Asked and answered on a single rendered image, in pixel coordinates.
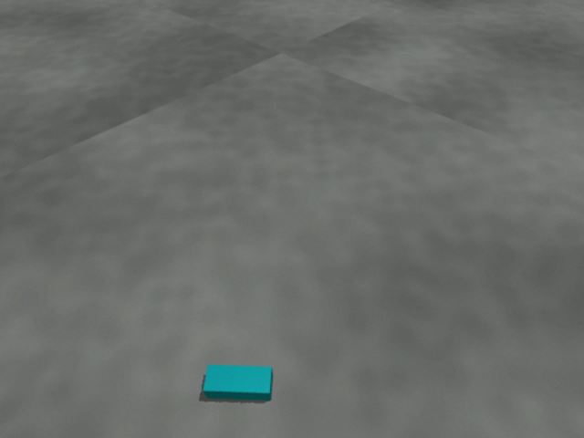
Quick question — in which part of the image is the carton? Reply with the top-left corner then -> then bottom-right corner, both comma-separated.
203,365 -> 273,401

